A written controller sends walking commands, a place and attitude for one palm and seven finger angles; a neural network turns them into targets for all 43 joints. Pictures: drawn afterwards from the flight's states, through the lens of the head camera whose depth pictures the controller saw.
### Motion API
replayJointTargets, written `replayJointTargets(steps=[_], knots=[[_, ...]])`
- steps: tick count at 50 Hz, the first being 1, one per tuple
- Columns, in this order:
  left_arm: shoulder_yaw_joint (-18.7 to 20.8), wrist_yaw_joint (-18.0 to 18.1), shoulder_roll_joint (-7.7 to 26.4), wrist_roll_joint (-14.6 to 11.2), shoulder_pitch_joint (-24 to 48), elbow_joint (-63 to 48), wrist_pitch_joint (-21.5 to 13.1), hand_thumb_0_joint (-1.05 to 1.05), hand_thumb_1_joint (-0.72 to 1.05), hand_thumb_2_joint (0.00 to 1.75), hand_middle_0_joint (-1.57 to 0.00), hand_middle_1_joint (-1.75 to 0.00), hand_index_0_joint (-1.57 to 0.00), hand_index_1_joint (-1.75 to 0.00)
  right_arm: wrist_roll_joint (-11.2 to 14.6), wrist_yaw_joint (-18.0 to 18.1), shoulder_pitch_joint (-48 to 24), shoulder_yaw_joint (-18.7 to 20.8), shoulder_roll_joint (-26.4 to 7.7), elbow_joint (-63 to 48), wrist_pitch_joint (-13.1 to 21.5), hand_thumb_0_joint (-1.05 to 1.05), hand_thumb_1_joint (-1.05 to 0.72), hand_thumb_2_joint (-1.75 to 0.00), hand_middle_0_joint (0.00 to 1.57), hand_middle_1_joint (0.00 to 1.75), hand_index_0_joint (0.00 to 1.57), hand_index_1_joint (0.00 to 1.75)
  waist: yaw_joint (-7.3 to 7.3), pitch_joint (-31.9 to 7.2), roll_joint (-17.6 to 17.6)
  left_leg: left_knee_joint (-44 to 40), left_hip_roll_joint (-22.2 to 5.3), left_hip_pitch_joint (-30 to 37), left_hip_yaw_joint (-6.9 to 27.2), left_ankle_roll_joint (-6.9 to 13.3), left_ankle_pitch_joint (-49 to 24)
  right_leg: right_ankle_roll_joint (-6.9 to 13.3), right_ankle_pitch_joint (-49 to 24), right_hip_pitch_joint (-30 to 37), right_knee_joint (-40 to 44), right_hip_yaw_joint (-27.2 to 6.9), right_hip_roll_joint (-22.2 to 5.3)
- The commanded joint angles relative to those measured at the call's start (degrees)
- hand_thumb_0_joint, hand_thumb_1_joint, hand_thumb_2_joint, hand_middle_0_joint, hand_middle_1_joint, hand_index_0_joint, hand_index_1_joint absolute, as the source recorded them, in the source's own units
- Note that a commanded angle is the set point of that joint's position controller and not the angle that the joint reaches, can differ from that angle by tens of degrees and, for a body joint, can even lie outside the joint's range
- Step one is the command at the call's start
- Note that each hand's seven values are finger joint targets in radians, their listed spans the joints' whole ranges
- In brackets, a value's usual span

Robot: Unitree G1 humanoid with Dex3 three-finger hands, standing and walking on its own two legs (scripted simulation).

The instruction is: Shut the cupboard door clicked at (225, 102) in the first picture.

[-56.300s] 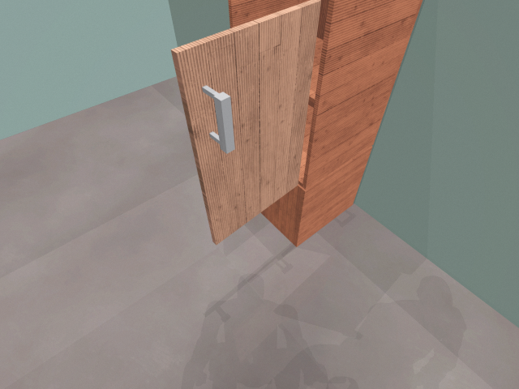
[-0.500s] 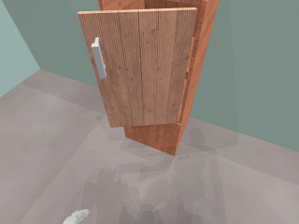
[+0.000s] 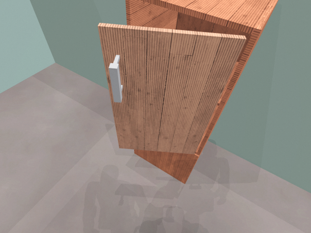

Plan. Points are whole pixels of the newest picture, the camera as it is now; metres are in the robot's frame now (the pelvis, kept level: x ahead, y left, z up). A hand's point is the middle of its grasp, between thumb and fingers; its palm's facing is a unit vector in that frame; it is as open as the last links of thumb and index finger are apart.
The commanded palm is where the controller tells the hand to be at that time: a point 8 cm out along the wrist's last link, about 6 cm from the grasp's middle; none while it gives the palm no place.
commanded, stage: come to a stop and stand still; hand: left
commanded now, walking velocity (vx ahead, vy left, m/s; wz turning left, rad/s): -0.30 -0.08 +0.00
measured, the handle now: (117, 79) +0.49 +0.16 +0.12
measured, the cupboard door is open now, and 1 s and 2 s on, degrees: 28 28 28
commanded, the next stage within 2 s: look again from close up in 1.12 s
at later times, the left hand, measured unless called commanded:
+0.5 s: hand out of the picture +0.05 +0.13 -0.15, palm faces +0.06 -0.96 -0.26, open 7.3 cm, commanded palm none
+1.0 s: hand out of the picture -0.06 +0.17 -0.17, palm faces +0.05 -0.98 -0.19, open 7.4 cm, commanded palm none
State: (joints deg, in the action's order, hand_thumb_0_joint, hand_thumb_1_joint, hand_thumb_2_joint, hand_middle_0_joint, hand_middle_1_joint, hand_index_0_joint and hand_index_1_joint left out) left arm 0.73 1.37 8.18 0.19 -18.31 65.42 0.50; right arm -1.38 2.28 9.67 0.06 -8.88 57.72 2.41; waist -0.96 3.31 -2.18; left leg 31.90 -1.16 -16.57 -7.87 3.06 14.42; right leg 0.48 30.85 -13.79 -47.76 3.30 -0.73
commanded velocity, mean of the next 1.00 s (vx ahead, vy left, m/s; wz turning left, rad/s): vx -0.04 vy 0.05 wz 0.00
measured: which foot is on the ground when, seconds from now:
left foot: down 0.00-0.24, up 0.26-0.66, down 0.68-1.00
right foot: up 0.00-0.18, down 0.20-1.00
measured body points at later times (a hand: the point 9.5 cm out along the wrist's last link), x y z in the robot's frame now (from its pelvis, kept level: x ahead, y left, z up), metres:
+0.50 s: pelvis +0.00 -0.06 +0.01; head +0.04 -0.08 +0.46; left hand +0.04 +0.18 -0.13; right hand +0.07 -0.31 -0.15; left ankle -0.08 +0.08 -0.67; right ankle +0.03 -0.15 -0.73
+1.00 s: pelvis -0.04 -0.01 +0.01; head -0.03 +0.00 +0.46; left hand -0.06 +0.22 -0.15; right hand -0.02 -0.23 -0.15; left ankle -0.07 +0.10 -0.73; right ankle -0.01 -0.14 -0.73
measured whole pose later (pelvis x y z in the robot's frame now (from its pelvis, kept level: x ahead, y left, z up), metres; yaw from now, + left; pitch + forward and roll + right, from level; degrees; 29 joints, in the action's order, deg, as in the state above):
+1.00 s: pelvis -0.04 -0.01 +0.01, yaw +0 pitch -1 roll +0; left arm 0.8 0.9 9.7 0.8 -15.9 64.0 1.4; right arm -0.2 1.6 14.5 0.5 -9.0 61.5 -0.7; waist -1.3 3.1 -0.7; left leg 24.2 0.3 -7.8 -2.6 0.9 15.1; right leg -1.4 9.9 -13.3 -24.5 -0.2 -1.8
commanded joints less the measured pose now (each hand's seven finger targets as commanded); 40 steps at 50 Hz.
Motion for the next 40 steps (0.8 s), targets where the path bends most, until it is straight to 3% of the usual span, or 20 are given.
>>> replayJointTargets(steps=[1, 4, 7, 9, 10, 11, 12, 13, 15, 19, 23, 27, 30, 32, 33, 34, 35, 36, 37, 40], knots=[[1.0, 0.4, 4.0, 0.2, -2.4, -3.1, 0.4, 0.0, 0.9, 0.9, -0.2, -0.3, -0.2, -0.3, 0.6, 1.2, 3.1, 1.3, -9.0, 0.3, -1.4, 0.0, -0.9, -0.9, 0.2, 0.3, 0.2, 0.3, 0.37, -3.1, 8.9, -11.0, -15.6, 8.0, 12.1, 6.1, -42.0, -1.5, -5.4, -1.6, 9.1, -2.8, -2.9], [2.0, 0.4, 4.8, 1.0, -3.8, -3.7, 1.7, 0.0, 0.9, 0.9, -0.2, -0.3, -0.2, -0.3, 0.9, 1.0, 1.4, 3.0, -10.4, -0.6, -2.7, 0.0, -0.9, -0.9, 0.2, 0.3, 0.2, 0.3, -0.23, -4.6, 7.8, -10.8, -15.0, 4.0, 11.4, 5.2, -28.1, -1.2, -13.6, 0.5, 9.5, -1.6, -1.4], [2.8, 0.2, 5.1, 1.5, -3.5, -5.4, 2.3, 0.0, 0.9, 0.9, -0.2, -0.3, -0.2, -0.3, 0.5, 0.6, -0.7, 4.1, -11.1, -1.6, -3.7, 0.0, -0.9, -0.9, 0.2, 0.3, 0.2, 0.3, -0.9, -2.5, 8.4, -10.7, -15.3, -1.0, 11.3, 5.0, -19.8, -0.8, -14.2, 0.3, 7.6, -1.3, -1.2], [3.1, 0.2, 5.7, 1.6, -3.7, -6.2, 2.1, 0.0, 0.9, 0.9, -0.2, -0.3, -0.2, -0.3, 0.4, 0.3, -1.9, 4.4, -10.9, -2.5, -4.1, 0.0, -0.9, -0.9, 0.2, 0.3, 0.2, 0.3, -1.56, -2.5, 8.7, -7.8, -13.4, -2.1, 10.4, 3.6, -15.6, -0.4, -20.2, 1.1, 12.0, -2.4, -1.8], [3.1, 0.2, 6.9, 1.8, -3.6, -6.7, 1.5, 0.0, 0.9, 0.9, -0.2, -0.3, -0.2, -0.3, 0.6, 0.0, -1.9, 4.4, -9.8, -2.8, -4.3, 0.0, -0.9, -0.9, 0.2, 0.3, 0.2, 0.3, -1.5, -2.3, 5.9, -5.0, -10.2, -2.7, 8.9, 1.7, -11.3, 0.5, -26.2, 1.5, 16.0, -5.5, -3.0], [3.3, 0.3, 9.4, 2.1, -2.3, -7.8, 1.0, 0.0, 0.9, 0.9, -0.2, -0.3, -0.2, -0.3, 0.9, -0.3, -1.2, 4.5, -8.0, -3.2, -4.5, 0.0, -0.9, -0.9, 0.2, 0.3, 0.2, 0.3, -0.95, -2.8, -0.9, 1.4, -4.6, -3.1, 5.6, -1.2, -3.5, 2.7, -31.9, -0.2, 21.8, -12.9, -8.3], [3.7, 0.3, 12.9, 2.0, 0.2, -8.3, 0.5, 0.0, 0.9, 0.9, -0.2, -0.3, -0.2, -0.3, 1.3, -0.9, 1.1, 4.3, -5.2, -3.3, -5.0, 0.0, -0.9, -0.9, 0.2, 0.3, 0.2, 0.3, 0.74, -2.9, -9.2, 9.3, 1.5, -2.9, 1.9, -3.8, 9.7, 7.0, -32.4, -2.4, 28.7, -20.4, -17.1], [3.7, 0.3, 13.3, 1.7, 0.9, -8.7, 0.0, 0.0, 0.9, 0.9, -0.2, -0.3, -0.2, -0.3, 1.0, -0.9, -0.2, 4.1, -5.0, -3.4, -5.7, 0.0, -0.9, -0.9, 0.2, 0.3, 0.2, 0.3, -0.59, -3.2, -10.1, 17.6, 1.6, -2.2, 5.7, -3.7, 18.1, 10.7, -35.8, -4.1, 31.7, -22.9, -20.1], [3.2, 0.8, 11.7, 1.7, 3.1, -9.1, -0.4, 0.0, 0.9, 0.9, -0.2, -0.3, -0.2, -0.3, 0.9, -1.0, 0.6, 4.2, -5.5, -2.9, -5.7, 0.0, -0.9, -0.9, 0.2, 0.3, 0.2, 0.3, 0.41, -3.6, -8.7, 24.0, 0.8, -4.7, 9.2, -3.5, 17.5, 11.9, -39.0, -2.1, 30.5, -20.9, -18.8], [3.7, 1.0, 12.5, 1.4, 2.0, -9.0, -1.0, 0.0, 0.9, 0.9, -0.2, -0.3, -0.2, -0.3, 0.8, -1.3, 0.8, 3.8, -6.6, -2.4, -5.3, 0.0, -0.9, -0.9, 0.2, 0.3, 0.2, 0.3, -0.66, -6.9, -5.9, 26.3, 1.1, -9.6, 9.4, -5.4, 14.0, 10.6, -53.6, 9.7, 26.0, -16.0, -17.0], [4.1, 1.6, 13.0, 1.5, -0.6, -8.3, -1.0, 0.0, 0.9, 0.9, -0.2, -0.3, -0.2, -0.3, 1.0, -1.3, -0.4, 3.3, -6.8, -3.0, -5.2, 0.0, -0.9, -0.9, 0.2, 0.3, 0.2, 0.3, -2.59, -9.3, -6.6, 21.1, 0.9, -10.1, 9.2, -6.4, 14.7, 10.9, -58.9, 16.5, 25.2, -16.1, -18.1], [4.4, 1.6, 14.1, 1.9, 1.0, -8.9, -0.5, 0.0, 0.9, 0.9, -0.2, -0.3, -0.2, -0.3, 1.2, -1.5, 0.8, 3.0, -6.3, -3.2, -4.9, 0.0, -0.9, -0.9, 0.2, 0.3, 0.2, 0.3, -2.4, -8.8, -8.3, 11.7, 1.0, -5.1, 7.9, -6.0, 14.5, 11.0, -48.6, 13.0, 27.3, -16.3, -17.7], [4.3, 1.1, 13.6, 1.8, 4.2, -9.0, -0.1, 0.0, 0.9, 0.9, -0.2, -0.3, -0.2, -0.3, 1.2, -1.7, 4.6, 2.9, -5.7, -1.7, -4.6, 0.0, -0.9, -0.9, 0.2, 0.3, 0.2, 0.3, -0.46, -7.3, -9.4, -0.7, 1.7, 3.5, 5.6, -5.2, 7.5, 7.9, -33.0, 5.4, 28.4, -14.5, -14.3], [3.8, 0.8, 12.2, 1.1, 6.7, -9.6, 0.5, 0.0, 0.9, 0.9, -0.2, -0.3, -0.2, -0.3, 1.1, -1.5, 9.1, 2.7, -6.3, 0.0, -3.9, 0.0, -0.9, -0.9, 0.2, 0.3, 0.2, 0.3, 2.01, -5.8, -6.3, -11.0, 0.6, 12.9, 6.1, -4.3, -0.7, 3.4, -16.3, -3.6, 27.1, -11.3, -10.3], [3.3, 0.5, 9.9, 0.6, 6.7, -10.0, 0.9, 0.0, 0.9, 0.9, -0.2, -0.3, -0.2, -0.3, 0.7, -1.3, 8.7, 3.1, -8.5, -0.1, -3.5, 0.0, -0.9, -0.9, 0.2, 0.3, 0.2, 0.3, 1.67, -4.5, 1.8, -14.2, -4.2, 12.7, 11.7, -2.6, 2.3, 1.1, -9.6, -7.6, 24.6, -8.7, -6.5], [2.8, 0.2, 7.6, 0.4, 6.0, -10.3, 1.2, 0.0, 0.9, 0.9, -0.2, -0.3, -0.2, -0.3, 0.2, -1.1, 6.0, 3.3, -11.1, -1.3, -3.3, 0.0, -0.9, -0.9, 0.2, 0.3, 0.2, 0.3, 0.58, -2.2, 9.8, -18.7, -10.7, 5.5, 18.8, 0.0, 7.3, -0.9, -10.0, -5.7, 21.3, -4.9, -2.6], [2.7, 0.0, 7.0, 0.7, 6.1, -10.0, 1.4, 0.0, 0.9, 0.9, -0.2, -0.3, -0.2, -0.3, 0.1, -0.9, 3.1, 3.4, -12.4, -2.5, -3.6, 0.0, -0.9, -0.9, 0.2, 0.3, 0.2, 0.3, -0.24, 0.5, 10.4, -22.1, -14.0, -4.1, 20.4, 2.1, 13.5, -1.5, -11.5, 0.2, 17.9, -2.1, -1.8], [2.8, -0.4, 6.4, 0.9, 4.5, -9.8, 1.3, 0.0, 0.9, 0.9, -0.2, -0.3, -0.2, -0.3, -0.2, -0.7, 0.4, 2.9, -12.7, -3.3, -3.7, 0.0, -0.9, -0.9, 0.2, 0.3, 0.2, 0.3, -2.12, 1.0, 7.7, -21.6, -12.6, -9.6, 18.4, 2.1, 16.9, -1.6, -13.7, 4.4, 17.0, -2.2, -1.7], [2.7, -0.3, 7.0, 1.6, 5.6, -8.4, 1.9, 0.0, 0.9, 0.9, -0.2, -0.3, -0.2, -0.3, -0.1, -0.9, -0.6, 2.7, -11.3, -2.7, -3.2, 0.0, -0.9, -0.9, 0.2, 0.3, 0.2, 0.3, -1.37, 3.4, 12.6, -23.3, -10.3, -9.6, 18.0, 1.3, 16.8, -1.4, -15.1, 3.5, 16.1, -1.9, -1.7], [2.3, -0.6, 6.5, 1.3, 4.3, -7.1, 1.9, 0.0, 0.9, 0.9, -0.2, -0.3, -0.2, -0.3, 0.3, -0.3, 1.3, 2.2, -9.8, -1.7, -3.1, 0.0, -0.9, -0.9, 0.2, 0.3, 0.2, 0.3, -1.29, 5.7, 11.2, -22.3, -9.0, -8.1, 15.5, 0.9, 10.5, -0.9, -17.5, 3.5, 15.4, -2.6, -1.1]])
